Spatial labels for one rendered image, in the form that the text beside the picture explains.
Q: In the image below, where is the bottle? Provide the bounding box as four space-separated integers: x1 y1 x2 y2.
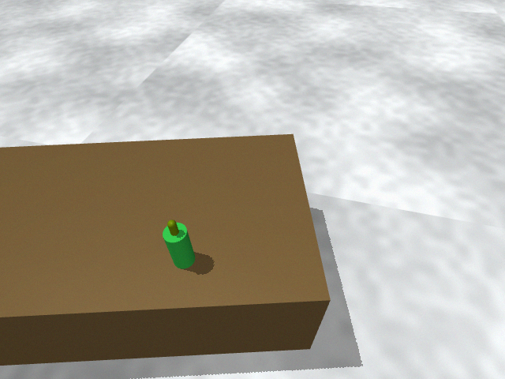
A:
163 220 195 269

